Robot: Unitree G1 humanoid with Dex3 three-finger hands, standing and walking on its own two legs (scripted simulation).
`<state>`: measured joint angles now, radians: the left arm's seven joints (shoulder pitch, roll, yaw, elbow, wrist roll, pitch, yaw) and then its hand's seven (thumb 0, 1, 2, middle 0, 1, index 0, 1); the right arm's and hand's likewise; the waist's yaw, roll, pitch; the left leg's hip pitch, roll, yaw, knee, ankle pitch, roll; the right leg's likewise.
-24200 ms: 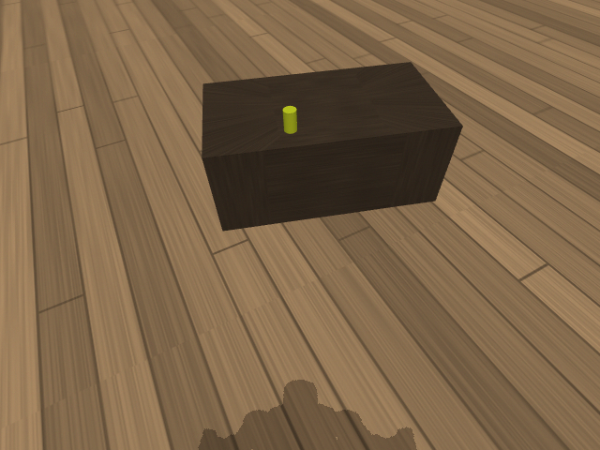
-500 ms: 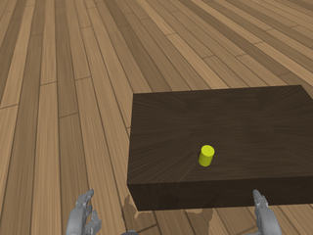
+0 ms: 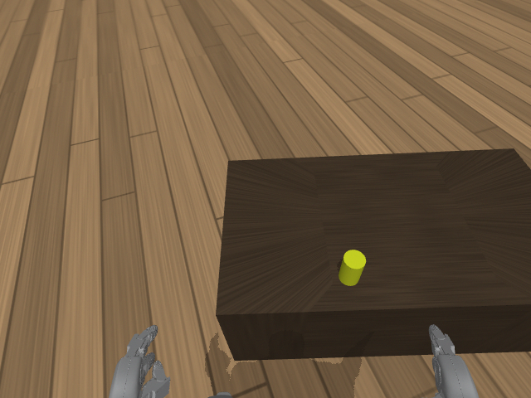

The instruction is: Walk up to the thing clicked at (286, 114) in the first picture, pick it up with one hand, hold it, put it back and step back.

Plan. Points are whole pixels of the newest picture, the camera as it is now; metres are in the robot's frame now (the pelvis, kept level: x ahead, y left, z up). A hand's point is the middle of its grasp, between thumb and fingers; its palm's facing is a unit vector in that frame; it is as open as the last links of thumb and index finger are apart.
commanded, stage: home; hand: right
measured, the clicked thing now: (351, 268) +0.47 -0.18 -0.26
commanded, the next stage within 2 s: stand in 0.52 s
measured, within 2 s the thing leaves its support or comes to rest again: neither
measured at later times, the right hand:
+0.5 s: hand (409, 391) +0.16 -0.18 -0.06, palm faces +0.11 +0.95 -0.28, open 17.5 cm
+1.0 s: hand out of the picture +0.11 -0.24 -0.12, palm faces -0.03 +0.93 -0.36, open 11.0 cm
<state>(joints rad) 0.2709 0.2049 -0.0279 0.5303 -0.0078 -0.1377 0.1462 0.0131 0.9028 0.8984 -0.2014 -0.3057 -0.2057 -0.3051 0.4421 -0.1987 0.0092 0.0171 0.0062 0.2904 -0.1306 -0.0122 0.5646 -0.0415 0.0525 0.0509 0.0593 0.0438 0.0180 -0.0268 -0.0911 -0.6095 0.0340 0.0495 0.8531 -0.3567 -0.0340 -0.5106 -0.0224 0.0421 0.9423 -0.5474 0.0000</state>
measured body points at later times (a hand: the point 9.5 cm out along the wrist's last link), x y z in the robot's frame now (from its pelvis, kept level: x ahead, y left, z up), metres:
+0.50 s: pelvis -0.01 +0.00 +0.00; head +0.02 -0.01 +0.45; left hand +0.16 +0.24 -0.07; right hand +0.15 -0.23 -0.04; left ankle +0.04 +0.15 -0.69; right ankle -0.04 -0.11 -0.69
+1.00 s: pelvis +0.00 +0.00 +0.02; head +0.02 +0.00 +0.47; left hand +0.10 +0.30 -0.10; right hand +0.11 -0.28 -0.09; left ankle +0.04 +0.15 -0.69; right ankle -0.04 -0.11 -0.69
